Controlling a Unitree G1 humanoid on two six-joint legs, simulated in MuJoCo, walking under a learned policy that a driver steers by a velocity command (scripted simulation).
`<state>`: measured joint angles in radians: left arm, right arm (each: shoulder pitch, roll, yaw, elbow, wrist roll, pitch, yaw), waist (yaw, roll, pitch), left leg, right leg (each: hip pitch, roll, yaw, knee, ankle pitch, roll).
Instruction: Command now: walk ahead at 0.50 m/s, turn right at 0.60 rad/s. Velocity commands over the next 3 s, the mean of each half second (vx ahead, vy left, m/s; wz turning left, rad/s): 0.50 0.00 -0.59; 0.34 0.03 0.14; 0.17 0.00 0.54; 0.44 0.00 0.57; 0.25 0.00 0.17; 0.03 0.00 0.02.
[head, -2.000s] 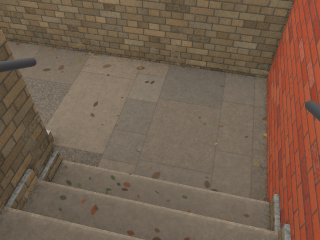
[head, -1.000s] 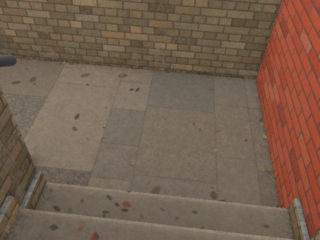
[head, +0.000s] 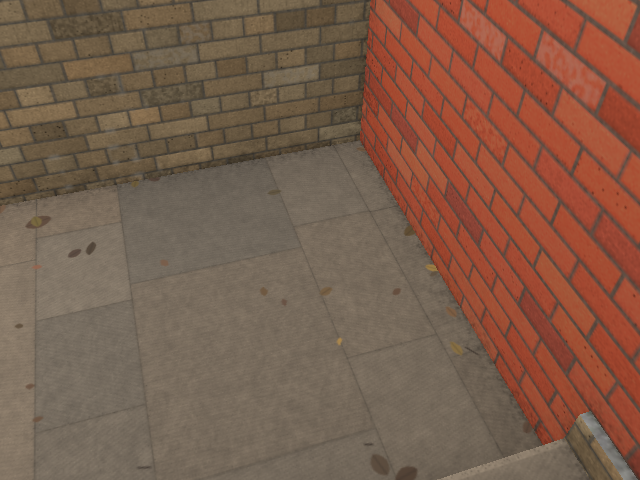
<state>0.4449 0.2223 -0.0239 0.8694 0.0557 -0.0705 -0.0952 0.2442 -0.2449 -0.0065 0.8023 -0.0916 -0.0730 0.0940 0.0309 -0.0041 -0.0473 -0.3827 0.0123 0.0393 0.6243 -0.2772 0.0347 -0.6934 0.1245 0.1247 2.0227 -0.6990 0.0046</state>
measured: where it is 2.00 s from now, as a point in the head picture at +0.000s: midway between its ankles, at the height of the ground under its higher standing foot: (315, 447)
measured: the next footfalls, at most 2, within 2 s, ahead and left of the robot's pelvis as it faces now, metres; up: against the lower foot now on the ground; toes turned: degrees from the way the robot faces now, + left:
right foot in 0.48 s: +0.25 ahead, -0.19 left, +0.00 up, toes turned -24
left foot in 0.86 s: +0.50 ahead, -0.03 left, -0.17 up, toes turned -13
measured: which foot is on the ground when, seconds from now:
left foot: down 0.00-0.50, up 0.52-0.84, down 0.86-1.00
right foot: up 0.00-0.46, down 0.48-0.86, up 0.88-1.00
